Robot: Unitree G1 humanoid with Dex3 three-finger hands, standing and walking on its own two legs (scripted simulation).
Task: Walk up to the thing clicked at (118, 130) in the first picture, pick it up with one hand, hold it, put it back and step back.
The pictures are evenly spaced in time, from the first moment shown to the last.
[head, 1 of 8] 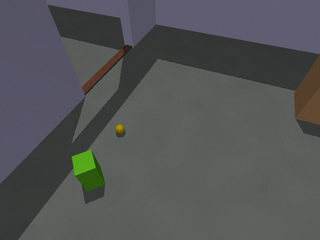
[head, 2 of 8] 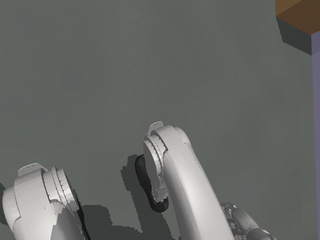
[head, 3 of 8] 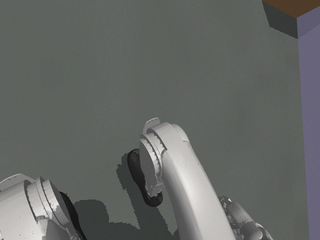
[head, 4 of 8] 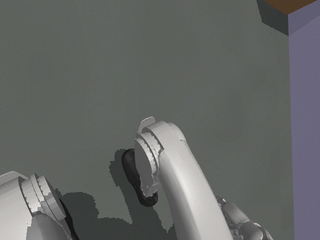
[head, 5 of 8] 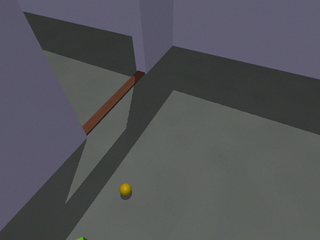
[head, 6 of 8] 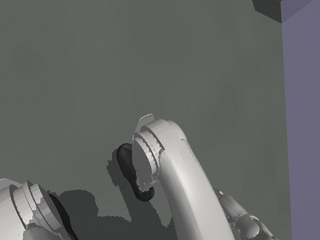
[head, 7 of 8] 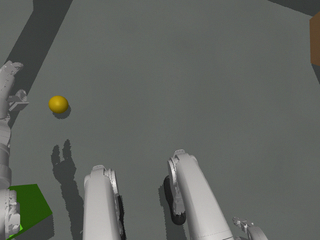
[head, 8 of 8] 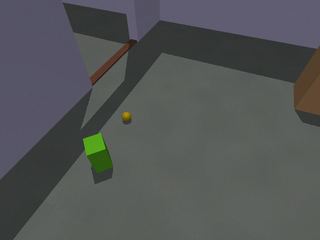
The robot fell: no
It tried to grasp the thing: yes
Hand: left
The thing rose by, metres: 0.00
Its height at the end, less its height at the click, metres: +0.00
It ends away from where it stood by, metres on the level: 0.01
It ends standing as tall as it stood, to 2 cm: yes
